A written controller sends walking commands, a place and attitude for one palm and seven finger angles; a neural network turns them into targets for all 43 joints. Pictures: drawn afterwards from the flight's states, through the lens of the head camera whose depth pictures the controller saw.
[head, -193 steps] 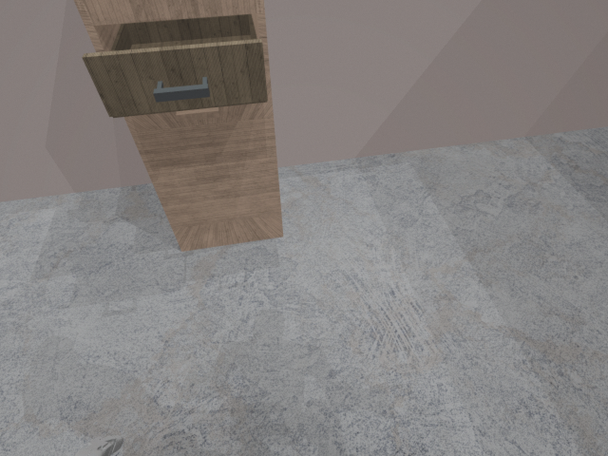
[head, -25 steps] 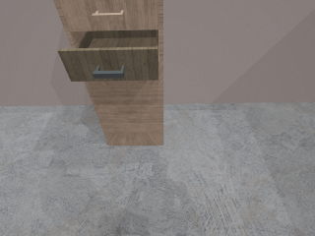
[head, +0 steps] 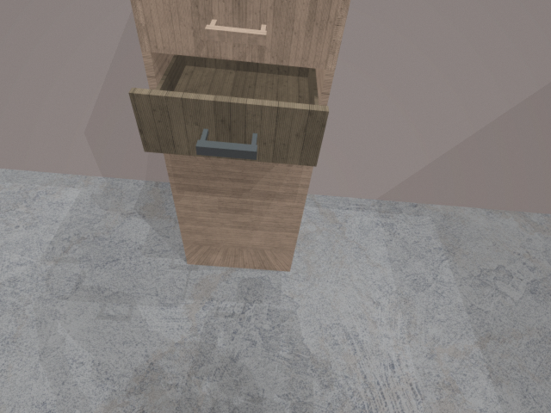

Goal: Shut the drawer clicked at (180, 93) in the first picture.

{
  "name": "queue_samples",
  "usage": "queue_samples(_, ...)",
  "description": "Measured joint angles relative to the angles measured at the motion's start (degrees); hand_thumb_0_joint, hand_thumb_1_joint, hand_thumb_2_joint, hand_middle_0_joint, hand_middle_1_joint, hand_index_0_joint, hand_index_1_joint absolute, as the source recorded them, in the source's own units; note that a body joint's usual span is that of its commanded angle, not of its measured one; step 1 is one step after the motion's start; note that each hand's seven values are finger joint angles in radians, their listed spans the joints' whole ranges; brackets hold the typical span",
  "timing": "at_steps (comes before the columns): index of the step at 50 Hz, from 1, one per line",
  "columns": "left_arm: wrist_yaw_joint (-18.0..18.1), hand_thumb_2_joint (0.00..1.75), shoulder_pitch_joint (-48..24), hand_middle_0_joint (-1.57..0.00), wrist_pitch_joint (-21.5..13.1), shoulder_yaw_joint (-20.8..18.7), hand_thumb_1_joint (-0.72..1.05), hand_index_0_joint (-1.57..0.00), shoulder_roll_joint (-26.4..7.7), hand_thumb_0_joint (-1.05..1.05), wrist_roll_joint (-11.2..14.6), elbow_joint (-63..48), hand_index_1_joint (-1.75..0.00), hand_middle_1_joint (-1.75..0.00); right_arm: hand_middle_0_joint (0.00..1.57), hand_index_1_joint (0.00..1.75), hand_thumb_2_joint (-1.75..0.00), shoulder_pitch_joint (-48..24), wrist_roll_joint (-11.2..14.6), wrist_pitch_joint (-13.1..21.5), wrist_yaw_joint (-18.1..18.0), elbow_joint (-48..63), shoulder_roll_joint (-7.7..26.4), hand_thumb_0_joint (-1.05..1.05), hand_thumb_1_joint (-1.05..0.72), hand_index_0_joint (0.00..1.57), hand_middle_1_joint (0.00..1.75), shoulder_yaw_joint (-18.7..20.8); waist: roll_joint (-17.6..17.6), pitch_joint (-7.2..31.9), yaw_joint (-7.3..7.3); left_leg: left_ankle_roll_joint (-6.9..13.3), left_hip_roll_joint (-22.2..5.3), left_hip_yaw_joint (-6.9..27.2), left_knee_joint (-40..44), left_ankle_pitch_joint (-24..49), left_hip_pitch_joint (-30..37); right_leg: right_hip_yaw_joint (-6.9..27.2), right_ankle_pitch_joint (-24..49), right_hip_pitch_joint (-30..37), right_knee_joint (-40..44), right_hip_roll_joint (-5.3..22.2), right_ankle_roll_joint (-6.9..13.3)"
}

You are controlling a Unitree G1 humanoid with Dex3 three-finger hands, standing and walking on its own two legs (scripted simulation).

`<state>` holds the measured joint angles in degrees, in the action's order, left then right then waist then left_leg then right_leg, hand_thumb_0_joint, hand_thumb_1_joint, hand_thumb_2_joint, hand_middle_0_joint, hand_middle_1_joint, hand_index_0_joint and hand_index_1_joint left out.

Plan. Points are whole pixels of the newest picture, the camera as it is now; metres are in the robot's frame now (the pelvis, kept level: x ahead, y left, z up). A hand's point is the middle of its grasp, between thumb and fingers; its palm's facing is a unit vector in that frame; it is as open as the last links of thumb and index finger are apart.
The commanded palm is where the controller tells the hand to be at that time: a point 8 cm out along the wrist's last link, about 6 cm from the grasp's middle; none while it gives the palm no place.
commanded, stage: take the last steps up to it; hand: left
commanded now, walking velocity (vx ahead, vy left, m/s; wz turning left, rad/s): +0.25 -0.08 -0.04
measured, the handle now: (228, 142) +0.59 +0.15 +0.05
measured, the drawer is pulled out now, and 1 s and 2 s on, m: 0.17 0.17 0.17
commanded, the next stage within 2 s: come to a stop and stand still in 0.24 s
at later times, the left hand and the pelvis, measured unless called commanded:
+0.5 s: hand (218, 349) +0.26 +0.12 -0.17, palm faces +0.01 -0.97 -0.23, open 7.2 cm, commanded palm none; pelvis +0.16 -0.06 -0.01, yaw -1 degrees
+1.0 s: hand out of the picture +0.14 +0.20 -0.18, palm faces +0.09 -0.98 -0.20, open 7.4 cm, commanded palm none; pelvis +0.14 +0.00 +0.00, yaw +0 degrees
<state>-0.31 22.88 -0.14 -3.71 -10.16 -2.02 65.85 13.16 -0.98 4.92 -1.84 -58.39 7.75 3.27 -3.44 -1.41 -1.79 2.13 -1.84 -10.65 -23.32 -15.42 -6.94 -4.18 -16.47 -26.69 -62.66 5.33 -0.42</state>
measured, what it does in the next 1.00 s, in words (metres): walks ahead: right foot, then left foot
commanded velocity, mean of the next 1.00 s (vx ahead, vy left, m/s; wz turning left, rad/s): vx -0.02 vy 0.02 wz -0.01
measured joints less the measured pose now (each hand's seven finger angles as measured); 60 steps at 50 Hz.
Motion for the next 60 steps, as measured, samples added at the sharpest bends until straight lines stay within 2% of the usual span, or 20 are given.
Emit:
queue_samples(4, -0.16, 0.90, -5.70, -0.20, -0.21, -0.43, 0.91, -0.20, -1.23, 0.01, 0.06, -3.23, -0.30, -0.30, 0.20, 0.30, -0.90, 4.11, -0.12, -0.44, 0.09, -2.73, 0.13, -0.02, -0.95, 0.20, 0.30, -0.75, -0.22, 0.15, 0.36, -0.08, 1.10, -0.22, 4.44, 0.28, 4.13, 0.17, 4.31, -4.58, 2.55, 0.42, -0.82)
queue_samples(7, -0.36, 0.90, -9.78, -0.20, 0.02, -0.44, 0.91, -0.19, -1.50, 0.00, 0.20, -4.95, -0.30, -0.30, 0.20, 0.30, -0.90, 7.10, -0.38, -1.03, 0.21, -4.74, -0.44, -0.01, -0.93, 0.20, 0.30, -1.02, 0.07, -0.32, 1.16, -0.55, 1.40, -0.15, 5.74, -0.72, 6.67, -0.05, 6.01, -5.43, 7.85, 0.68, -0.84)
queue_samples(11, -0.56, 0.90, -14.23, -0.20, 0.14, -0.19, 0.91, -0.19, -1.28, 0.00, 0.45, -6.36, -0.30, -0.30, 0.20, 0.30, -0.90, 10.29, -0.92, -1.70, 0.38, -6.69, -1.19, 0.00, -0.92, 0.20, 0.30, -1.13, 1.01, -1.68, 3.18, -1.77, 0.98, -0.34, 5.35, -3.43, 9.44, -0.86, 5.84, -3.72, 17.50, 0.32, 0.20)
queue_samples(14, -0.61, 0.90, -16.62, -0.20, -0.23, 0.13, 0.91, -0.19, -0.87, 0.00, 0.54, -7.13, -0.30, -0.30, 0.20, 0.30, -0.90, 12.20, -1.13, -2.24, 0.43, -7.88, -1.47, 0.00, -0.91, 0.20, 0.30, -1.15, 2.28, -2.89, 4.80, -3.25, -0.33, -0.54, 2.76, -6.85, 10.72, -2.03, 4.53, -0.54, 24.04, -1.10, 1.71)
queue_samples(16, -0.66, 0.90, -17.34, -0.20, -1.42, 0.38, 0.91, -0.20, -0.75, 0.00, 0.48, -7.73, -0.30, -0.30, 0.20, 0.30, -0.90, 13.75, -0.82, -2.61, 0.57, -8.76, -1.78, 0.00, -0.91, 0.20, 0.30, -1.23, 2.94, -3.28, 5.23, -4.09, -1.83, -0.20, -3.17, -10.64, 9.74, -3.16, 7.26, 3.42, 29.14, -2.45, 3.10)
queue_samples(17, -0.49, 0.90, -17.72, -0.20, -2.34, 0.29, 0.91, -0.20, -0.53, 0.00, 0.40, -7.85, -0.30, -0.30, 0.20, 0.30, -0.90, 13.78, -0.48, -2.93, 0.75, -9.31, -1.92, 0.01, -0.91, 0.20, 0.30, -1.25, 3.35, -3.73, 5.06, -3.64, -3.07, 0.26, -10.10, -12.17, 7.10, -3.54, 7.95, 3.54, 28.28, -2.97, 4.11)
queue_samples(18, -0.26, 0.90, -17.94, -0.20, -3.05, 0.39, 0.91, -0.20, -0.21, 0.00, 0.63, -7.98, -0.30, -0.30, 0.20, 0.30, -0.90, 13.30, -0.11, -3.45, 0.84, -9.51, -1.92, 0.01, -0.91, 0.20, 0.30, -1.30, 3.79, -4.41, 5.05, -2.94, -3.58, 2.32, -19.54, -13.87, 3.31, -3.97, 6.52, 3.60, 26.61, -3.37, 4.75)
queue_samples(20, 0.26, 0.90, -17.48, -0.20, -3.42, 0.94, 0.91, -0.20, 0.65, 0.00, 1.07, -7.97, -0.30, -0.30, 0.20, 0.30, -0.90, 11.88, 0.27, -4.36, 0.77, -9.31, -1.61, 0.01, -0.91, 0.20, 0.30, -1.15, 4.40, -4.89, 4.72, -2.13, -2.88, 6.31, -35.16, -14.69, -4.14, -4.34, 4.10, 5.16, 26.54, -4.06, 5.29)
queue_samples(22, 1.00, 0.90, -16.56, -0.20, -2.97, 1.59, 0.91, -0.20, 1.73, 0.00, 1.22, -7.30, -0.30, -0.30, 0.20, 0.30, -0.90, 9.84, 0.32, -5.01, 0.41, -8.41, -0.96, 0.01, -0.91, 0.20, 0.30, -1.04, 5.03, -4.66, 4.39, -2.34, -2.48, 8.03, -40.94, -12.27, -9.63, -4.35, 4.49, 7.45, 29.50, -4.74, 4.74)
queue_samples(29, 2.53, 0.90, -15.30, -0.20, -0.67, 1.19, 0.94, -0.20, 1.97, -0.02, 0.98, -7.44, -0.30, -0.30, 0.19, 0.30, -0.90, 1.55, 0.30, -7.39, 0.41, -3.17, 0.64, 0.01, -0.91, 0.19, 0.30, -0.10, 5.97, -3.32, 3.13, -4.50, -1.32, 9.96, -34.24, -8.39, -18.57, -4.25, 6.32, 9.79, 34.67, -5.12, 5.11)
queue_samples(35, 2.58, 0.90, -14.42, -0.20, 0.74, 0.85, 0.92, -0.20, 1.41, -0.01, 0.40, -8.75, -0.30, -0.30, 0.19, 0.30, -0.90, -3.76, 0.02, -8.30, 0.67, -0.16, 2.97, 0.01, -0.93, 0.19, 0.30, 0.77, 5.07, -3.68, 1.01, -5.13, 0.09, 9.60, -30.71, -9.14, -17.63, -3.86, 6.73, 9.49, 34.53, -4.02, 4.23)
queue_samples(39, 2.42, 0.90, -13.27, -0.20, 1.22, 0.50, 0.91, -0.20, 0.10, 0.00, 0.06, -8.84, -0.30, -0.30, 0.19, 0.30, -0.90, -5.15, 0.15, -7.55, 0.90, 1.27, 3.35, 0.01, -0.92, 0.19, 0.30, 0.57, 3.44, -3.19, -0.05, -4.45, 0.19, 8.98, -21.00, -8.49, -12.19, -3.79, 7.24, 8.48, 34.13, -3.37, 3.22)
queue_samples(41, 2.33, 0.90, -12.41, -0.20, 1.52, 0.34, 0.91, -0.20, -0.61, 0.00, 0.30, -8.47, -0.30, -0.30, 0.19, 0.30, -0.90, -4.88, 0.14, -6.71, 0.93, 1.77, 3.28, 0.01, -0.92, 0.19, 0.30, 0.15, 2.86, -2.51, -0.10, -4.01, -0.04, 8.50, -11.72, -4.02, -7.57, -4.00, 6.97, 7.52, 32.86, -3.18, 2.38)
queue_samples(42, 2.28, 0.90, -12.15, -0.20, 1.78, 0.26, 0.90, -0.20, -1.09, 0.00, 0.54, -8.12, -0.30, -0.30, 0.19, 0.30, -0.90, -4.68, 0.03, -6.24, 0.88, 1.71, 2.95, 0.01, -0.92, 0.19, 0.30, -0.02, 2.07, -2.32, -0.04, -2.71, 0.41, 8.16, -9.07, -3.84, -6.39, -3.93, 6.58, 6.91, 31.78, -2.62, 1.89)
queue_samples(45, 2.25, 0.90, -11.17, -0.20, 3.06, 0.12, 0.90, -0.20, -2.07, 0.00, 0.77, -6.96, -0.30, -0.30, 0.19, 0.30, -0.90, -3.53, -0.45, -6.21, 0.81, 1.50, 1.42, 0.01, -0.92, 0.19, 0.30, -1.16, 0.25, -1.93, -0.36, -0.64, 1.57, 7.67, -6.91, -1.45, -5.62, -0.12, -3.50, 5.47, 25.52, -3.07, 0.68)
queue_samples(48, 1.90, 0.90, -9.71, -0.20, 3.16, 0.11, 0.90, -0.20, -2.22, 0.00, 0.69, -5.92, -0.30, -0.30, 0.19, 0.30, -0.90, -2.77, -0.43, -6.31, 0.14, 0.48, 0.38, 0.01, -0.92, 0.20, 0.30, -1.94, 0.28, -1.32, -0.64, 0.06, 1.95, 7.63, -2.60, 1.51, -4.39, 3.44, -5.53, 4.46, 16.19, -4.33, 0.23)
queue_samples(50, 1.84, 0.90, -8.31, -0.20, 2.74, 0.31, 0.90, -0.20, -2.09, 0.00, 0.70, -5.11, -0.30, -0.30, 0.20, 0.30, -0.90, -2.70, -0.21, -6.12, -0.22, -0.29, 0.34, 0.00, -0.93, 0.20, 0.30, -1.94, 0.26, -0.86, -0.83, 0.39, 2.36, 7.14, -0.34, 2.84, -3.85, 4.34, -5.74, 5.36, 13.78, -4.18, -0.34)
queue_samples(55, 2.08, 0.90, -6.12, -0.20, 2.56, 1.41, 0.91, -0.20, -1.22, 0.00, 0.90, -2.35, -0.30, -0.30, 0.20, 0.30, -0.90, -2.69, 0.07, -5.12, -0.35, -1.70, 0.33, 0.00, -0.93, 0.20, 0.30, -1.94, 0.52, -0.51, -0.27, 0.78, 3.32, 5.78, 2.22, 4.46, -3.31, 3.77, -7.43, 12.24, 21.80, -2.64, -1.35)
queue_samples(58, 2.25, 0.90, -5.86, -0.20, 2.00, 2.08, 0.90, -0.20, -0.57, 0.00, 1.07, -1.13, -0.30, -0.30, 0.20, 0.30, -0.90, -2.35, 0.34, -4.75, -0.24, -2.70, 0.32, 0.00, -0.93, 0.20, 0.30, -1.88, 0.54, -0.39, 0.20, 0.50, 3.98, 5.00, 1.42, 4.44, -4.15, 3.48, -2.21, 17.24, 32.15, -2.03, -1.18)
queue_samples(60, 2.50, 0.90, -6.14, -0.20, 1.28, 2.51, 0.90, -0.20, 0.23, 0.00, 1.10, -0.21, -0.30, -0.30, 0.20, 0.30, -0.90, -2.25, 0.73, -4.64, -0.30, -3.69, 0.63, 0.00, -0.93, 0.20, 0.30, -1.64, 1.24, -0.54, 0.36, 0.06, 3.88, 4.61, 0.16, 4.01, -4.83, 3.63, -1.97, 19.35, 36.65, -2.09, -0.64)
